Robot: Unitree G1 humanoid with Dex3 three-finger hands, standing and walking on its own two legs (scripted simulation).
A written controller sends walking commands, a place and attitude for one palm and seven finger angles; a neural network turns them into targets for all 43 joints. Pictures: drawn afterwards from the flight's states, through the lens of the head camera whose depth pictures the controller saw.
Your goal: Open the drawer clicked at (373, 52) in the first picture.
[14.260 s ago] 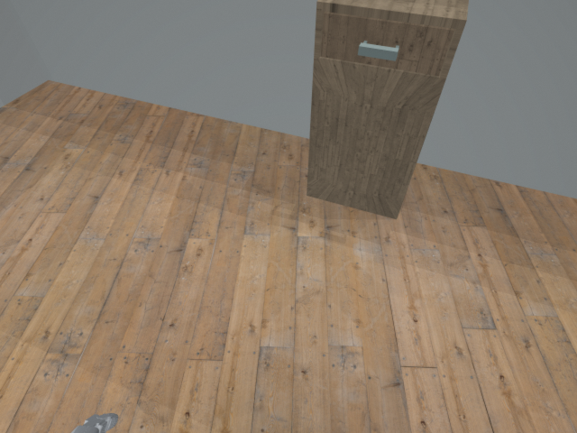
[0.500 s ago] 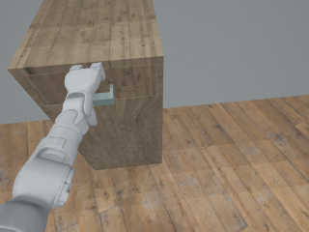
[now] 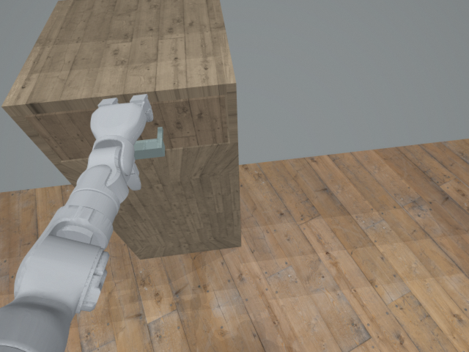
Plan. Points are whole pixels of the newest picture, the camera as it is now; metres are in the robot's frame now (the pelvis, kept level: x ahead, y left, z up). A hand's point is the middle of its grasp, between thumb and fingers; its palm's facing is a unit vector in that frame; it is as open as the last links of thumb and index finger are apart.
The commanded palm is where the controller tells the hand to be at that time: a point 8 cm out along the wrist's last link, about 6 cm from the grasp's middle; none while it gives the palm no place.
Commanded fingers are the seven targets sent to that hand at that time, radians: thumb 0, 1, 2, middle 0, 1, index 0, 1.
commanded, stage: re-aim the fingers above the handle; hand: left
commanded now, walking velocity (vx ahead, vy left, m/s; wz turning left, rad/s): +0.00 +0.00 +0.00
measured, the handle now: (136, 142) +0.54 +0.19 +0.01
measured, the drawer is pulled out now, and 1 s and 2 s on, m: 0.00 0.00 0.00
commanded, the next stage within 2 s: lower the fingers behind the handle in 1.58 s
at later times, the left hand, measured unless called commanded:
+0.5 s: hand (127, 142) +0.49 +0.18 +0.07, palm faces -0.02 -0.02 -1.00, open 13.8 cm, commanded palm +0.47 +0.19 +0.13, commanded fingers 0.00 -0.50 0.30 -0.30 -1.20 -0.30 -1.20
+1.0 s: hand (125, 144) +0.49 +0.19 +0.07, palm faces -0.04 -0.04 -1.00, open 13.8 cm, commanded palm +0.47 +0.18 +0.13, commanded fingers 0.00 -0.50 0.30 -0.30 -1.20 -0.30 -1.20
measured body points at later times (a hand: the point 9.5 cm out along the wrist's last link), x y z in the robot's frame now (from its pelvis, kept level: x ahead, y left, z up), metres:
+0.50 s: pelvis -0.01 +0.01 +0.00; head +0.06 +0.00 +0.44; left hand +0.48 +0.18 +0.13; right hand +0.01 -0.26 -0.14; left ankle -0.03 +0.13 -0.72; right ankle -0.03 -0.10 -0.72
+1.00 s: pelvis +0.00 +0.01 +0.00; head +0.07 +0.00 +0.44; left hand +0.48 +0.18 +0.12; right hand +0.02 -0.26 -0.14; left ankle -0.03 +0.13 -0.72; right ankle -0.03 -0.10 -0.72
